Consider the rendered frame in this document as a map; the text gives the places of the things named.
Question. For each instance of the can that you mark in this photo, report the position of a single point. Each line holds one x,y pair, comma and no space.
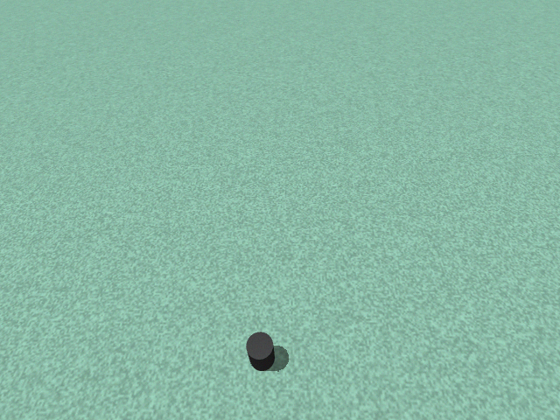
260,351

